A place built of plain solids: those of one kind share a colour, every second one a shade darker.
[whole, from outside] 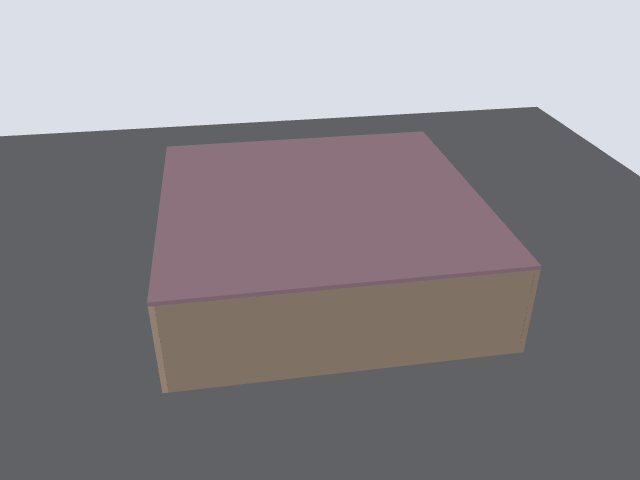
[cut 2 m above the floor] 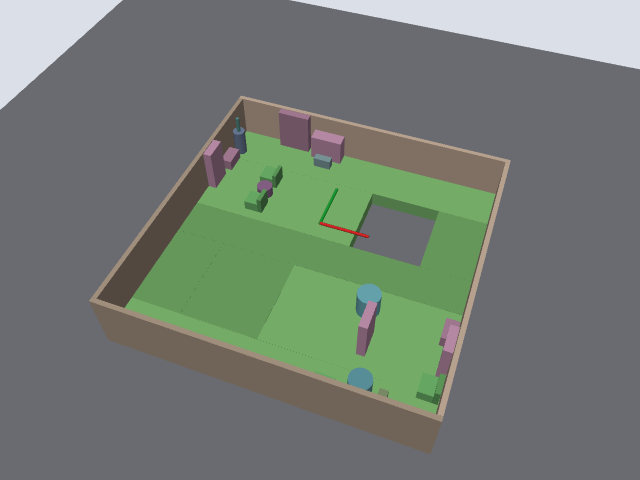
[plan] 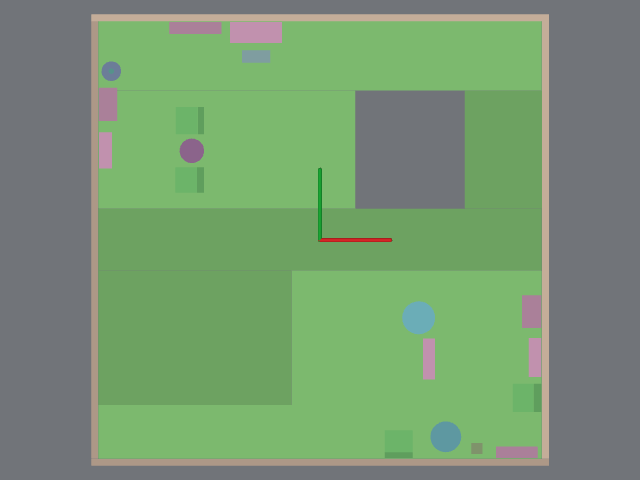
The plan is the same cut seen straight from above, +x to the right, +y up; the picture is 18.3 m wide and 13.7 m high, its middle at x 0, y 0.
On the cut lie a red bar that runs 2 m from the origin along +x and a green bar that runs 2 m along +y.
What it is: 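A home; one open living floor with 2 sunken areas, their rims bare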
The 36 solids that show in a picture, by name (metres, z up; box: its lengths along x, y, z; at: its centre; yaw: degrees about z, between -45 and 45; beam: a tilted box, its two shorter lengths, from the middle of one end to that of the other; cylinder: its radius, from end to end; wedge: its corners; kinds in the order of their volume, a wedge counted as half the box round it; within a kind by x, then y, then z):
{
 "floor_1": {"box": [2.2, 3.84, 0.74], "at": [-5.23, -2.79, 0.32]},
 "floor_2": {"box": [7.34, 3.37, 0.74], "at": [-2.66, 2.58, 0.32]},
 "floor_3": {"box": [3.32, 3.84, 0.74], "at": [-2.47, -2.79, 0.32]},
 "floor_4": {"box": [12.67, 1.54, 0.74], "at": [0.0, -5.48, 0.32]},
 "floor_5": {"box": [12.67, 1.76, 0.74], "at": [0.0, 0.01, 0.32]},
 "floor_6": {"box": [12.67, 1.98, 0.74], "at": [0.0, 5.25, 0.32]},
 "floor_7": {"box": [7.15, 3.84, 0.74], "at": [2.76, -2.79, 0.32]},
 "floor_8": {"box": [2.2, 3.37, 0.74], "at": [5.23, 2.58, 0.32]},
 "wall_1": {"box": [0.2, 12.49, 3.62], "at": [-6.43, 0.0, 1.76]},
 "wall_2": {"box": [13.07, 0.2, 3.62], "at": [0.0, -6.35, 1.76]},
 "wall_3": {"box": [13.07, 0.2, 3.62], "at": [0.0, 6.35, 1.76]},
 "wall_4": {"box": [0.2, 12.49, 3.62], "at": [6.43, 0.0, 1.76]},
 "roof_1": {"box": [13.07, 12.89, 0.16], "at": [0.0, 0.0, 3.65]},
 "case_1": {"box": [0.38, 1.03, 2.01], "at": [-6.12, 2.56, 1.69]},
 "case_2": {"box": [0.52, 0.95, 0.51], "at": [-6.05, 3.87, 0.94]},
 "case_3": {"box": [1.5, 0.35, 2.24], "at": [-3.56, 6.05, 1.81]},
 "case_4": {"box": [1.49, 0.61, 1.23], "at": [-1.82, 5.92, 1.3]},
 "case_5": {"box": [0.35, 1.17, 1.96], "at": [3.11, -3.4, 1.67]},
 "case_6": {"box": [1.19, 0.33, 0.88], "at": [5.62, -6.06, 1.13]},
 "case_7": {"box": [0.55, 0.94, 0.56], "at": [6.04, -2.04, 0.97]},
 "case_8": {"box": [0.36, 1.11, 2.2], "at": [6.13, -3.35, 1.79]},
 "chair_1": {"box": [0.62, 0.73, 0.46], "at": [-3.82, 1.71, 0.92]},
 "chair_2": {"box": [0.64, 0.78, 0.49], "at": [-3.8, 3.41, 0.93]},
 "chair_3": {"box": [0.2, 0.73, 0.79], "at": [-3.41, 1.71, 1.08]},
 "chair_4": {"box": [0.18, 0.78, 0.74], "at": [-3.4, 3.41, 1.06]},
 "chair_5": {"box": [0.8, 0.17, 0.72], "at": [2.25, -6.14, 1.05]},
 "chair_6": {"box": [0.8, 0.63, 0.49], "at": [2.25, -5.74, 0.93]},
 "chair_7": {"box": [0.59, 0.81, 0.48], "at": [5.8, -4.5, 0.93]},
 "chair_8": {"box": [0.22, 0.81, 0.79], "at": [6.21, -4.5, 1.08]},
 "bush_1": {"cylinder": 0.47, "from": [2.82, -2.22, 1.17], "to": [2.82, -2.22, 2.21]},
 "bush_2": {"cylinder": 0.44, "from": [3.59, -5.62, 1.24], "to": [3.59, -5.62, 2.07]},
 "stove_1": {"cylinder": 0.28, "from": [-5.96, 4.82, 0.69], "to": [-5.96, 4.82, 1.93]},
 "table_1": {"cylinder": 0.35, "from": [-3.66, 2.55, 0.69], "to": [-3.66, 2.55, 1.18]},
 "totem_1": {"box": [0.32, 0.32, 1.57], "at": [4.48, -5.95, 1.47]},
 "bench_1": {"box": [0.81, 0.36, 0.48], "at": [-1.82, 5.24, 0.93]},
 "flue_1": {"cylinder": 0.08, "from": [-5.96, 4.82, 1.93], "to": [-5.96, 4.82, 3.57]}
}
